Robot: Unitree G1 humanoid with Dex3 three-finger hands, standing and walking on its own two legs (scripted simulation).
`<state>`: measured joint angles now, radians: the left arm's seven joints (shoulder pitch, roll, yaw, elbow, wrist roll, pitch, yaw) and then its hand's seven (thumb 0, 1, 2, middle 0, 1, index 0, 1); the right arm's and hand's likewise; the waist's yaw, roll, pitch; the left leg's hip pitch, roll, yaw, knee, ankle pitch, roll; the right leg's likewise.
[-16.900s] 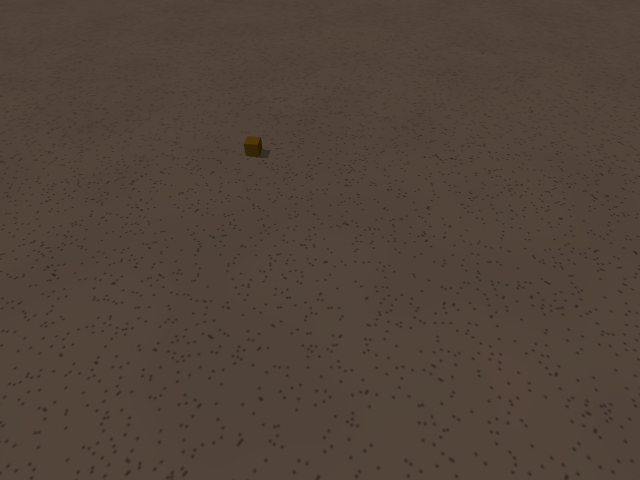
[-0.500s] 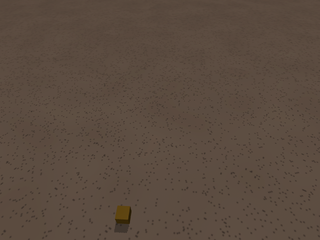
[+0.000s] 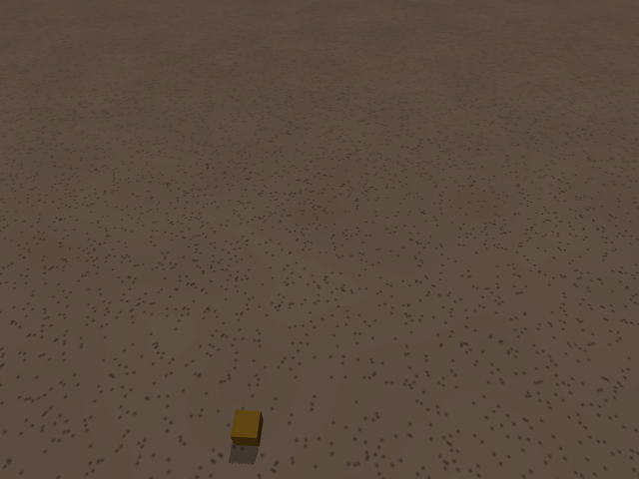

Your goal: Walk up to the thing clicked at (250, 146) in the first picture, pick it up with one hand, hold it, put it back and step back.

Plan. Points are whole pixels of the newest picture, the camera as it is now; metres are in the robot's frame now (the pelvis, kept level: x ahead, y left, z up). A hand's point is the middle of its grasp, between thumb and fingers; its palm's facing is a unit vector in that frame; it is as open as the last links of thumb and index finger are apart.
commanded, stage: walk up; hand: left
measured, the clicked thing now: (247, 428) +0.46 +0.23 -0.74
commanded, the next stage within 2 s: stand in 0.24 s
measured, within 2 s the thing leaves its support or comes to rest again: neither
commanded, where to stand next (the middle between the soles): +0.07 -0.01 m, yaw +0 degrees
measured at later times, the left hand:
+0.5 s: hand out of the picture +0.08 +0.25 -0.15, palm faces -0.02 -0.94 -0.33, open 7.4 cm
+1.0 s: hand out of the picture +0.06 +0.25 -0.16, palm faces -0.02 -0.94 -0.33, open 7.4 cm
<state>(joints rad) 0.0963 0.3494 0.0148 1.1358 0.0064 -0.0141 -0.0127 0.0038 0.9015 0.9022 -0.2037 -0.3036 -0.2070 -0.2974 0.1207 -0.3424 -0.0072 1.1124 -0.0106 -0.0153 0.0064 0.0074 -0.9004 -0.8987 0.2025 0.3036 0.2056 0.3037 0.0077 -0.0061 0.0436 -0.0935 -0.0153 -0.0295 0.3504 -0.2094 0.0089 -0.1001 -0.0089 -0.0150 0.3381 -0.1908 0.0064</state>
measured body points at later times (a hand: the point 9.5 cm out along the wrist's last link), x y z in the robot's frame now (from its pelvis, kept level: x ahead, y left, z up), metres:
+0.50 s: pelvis +0.00 +0.00 +0.00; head +0.01 +0.00 +0.45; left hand +0.08 +0.30 -0.13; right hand +0.08 -0.30 -0.13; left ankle -0.01 +0.11 -0.75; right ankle +0.00 -0.12 -0.75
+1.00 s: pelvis +0.00 -0.01 +0.00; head +0.01 -0.01 +0.45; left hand +0.06 +0.30 -0.13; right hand +0.07 -0.31 -0.13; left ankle -0.01 +0.11 -0.75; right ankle +0.00 -0.12 -0.75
